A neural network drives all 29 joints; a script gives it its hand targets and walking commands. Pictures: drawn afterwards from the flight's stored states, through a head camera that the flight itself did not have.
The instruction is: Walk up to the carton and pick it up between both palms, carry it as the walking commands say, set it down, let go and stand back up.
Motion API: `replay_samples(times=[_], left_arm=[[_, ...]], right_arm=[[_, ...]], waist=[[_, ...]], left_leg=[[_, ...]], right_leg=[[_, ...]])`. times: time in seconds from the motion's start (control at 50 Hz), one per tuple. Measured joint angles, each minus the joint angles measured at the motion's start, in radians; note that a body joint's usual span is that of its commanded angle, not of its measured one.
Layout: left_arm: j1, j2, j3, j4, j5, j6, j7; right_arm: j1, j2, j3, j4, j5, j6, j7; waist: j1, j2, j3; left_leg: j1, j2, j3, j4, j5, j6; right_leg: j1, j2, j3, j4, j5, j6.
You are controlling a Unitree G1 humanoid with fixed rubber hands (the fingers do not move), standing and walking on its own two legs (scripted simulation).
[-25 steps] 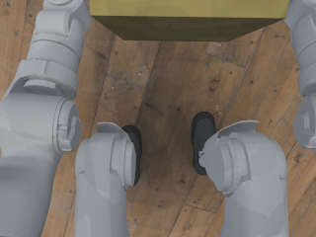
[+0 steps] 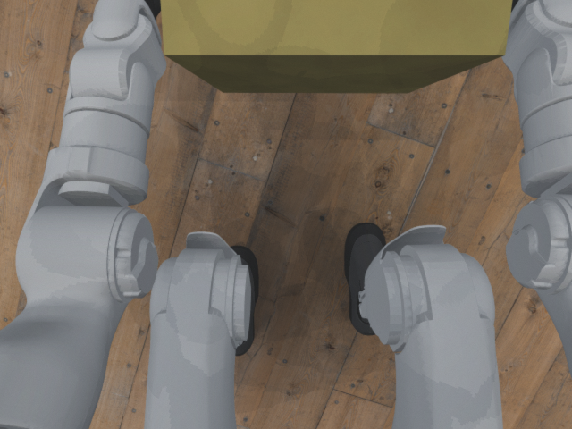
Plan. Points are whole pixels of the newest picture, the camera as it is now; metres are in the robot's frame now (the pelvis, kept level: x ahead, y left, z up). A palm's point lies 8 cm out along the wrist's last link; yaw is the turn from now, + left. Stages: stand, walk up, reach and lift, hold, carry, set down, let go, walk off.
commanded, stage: reach and lift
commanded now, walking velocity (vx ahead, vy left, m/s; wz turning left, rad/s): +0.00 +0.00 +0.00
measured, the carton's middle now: (323, 10) +0.56 -0.05 -0.21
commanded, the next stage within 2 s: none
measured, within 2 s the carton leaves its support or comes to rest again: neither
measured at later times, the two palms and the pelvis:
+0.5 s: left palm out of the picture +0.56 +0.13 -0.08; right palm out of the picture +0.54 -0.24 -0.08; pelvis +0.00 +0.00 +0.04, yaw +1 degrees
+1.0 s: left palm out of the picture +0.54 +0.14 +0.00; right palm out of the picture +0.52 -0.24 -0.01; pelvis +0.00 -0.01 +0.09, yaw +1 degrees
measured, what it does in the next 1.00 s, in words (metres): rises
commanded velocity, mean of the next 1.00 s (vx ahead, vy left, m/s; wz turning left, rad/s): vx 0.00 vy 0.00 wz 0.00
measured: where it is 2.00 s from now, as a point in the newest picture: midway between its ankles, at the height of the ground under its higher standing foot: (301, 306)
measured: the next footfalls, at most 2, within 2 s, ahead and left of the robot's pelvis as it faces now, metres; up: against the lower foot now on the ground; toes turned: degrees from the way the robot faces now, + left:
none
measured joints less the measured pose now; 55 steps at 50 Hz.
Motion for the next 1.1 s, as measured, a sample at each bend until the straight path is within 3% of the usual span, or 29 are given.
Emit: replay_samples(times=[0.16,0.48,0.72,1.1], left_arm=[[0.019,-0.037,0.073,-0.012,0.068,0.032,-0.023],[0.073,-0.072,0.16,-0.096,0.148,0.09,-0.063],[0.143,-0.106,0.192,-0.167,0.179,0.116,-0.083],[0.213,-0.151,0.253,-0.203,0.246,0.153,-0.117]], right_arm=[[0.047,0.023,-0.055,-0.052,-0.066,0.046,0.032],[0.107,0.086,-0.137,-0.171,-0.168,0.124,0.047],[0.187,0.131,-0.175,-0.263,-0.197,0.16,0.056],[0.255,0.186,-0.228,-0.296,-0.259,0.197,0.076]], waist=[[-0.005,0.013,-0.091],[-0.001,0.01,-0.193],[0.002,0.008,-0.28],[0.008,0.007,-0.377]], left_leg=[[-0.003,-0.001,0.005,-0.049,0.007,0.005],[0.023,-0.015,-0.013,-0.162,0.025,-0.018],[0.043,-0.02,-0.026,-0.252,0.048,-0.025],[0.14,-0.026,-0.041,-0.413,0.098,-0.025]], right_leg=[[-0.004,0.017,0.015,-0.046,0.005,0.014],[0.018,0.035,0.019,-0.146,0.016,0.007],[0.041,0.048,0.022,-0.235,0.035,0.008],[0.145,0.058,0.03,-0.394,0.076,0.012]])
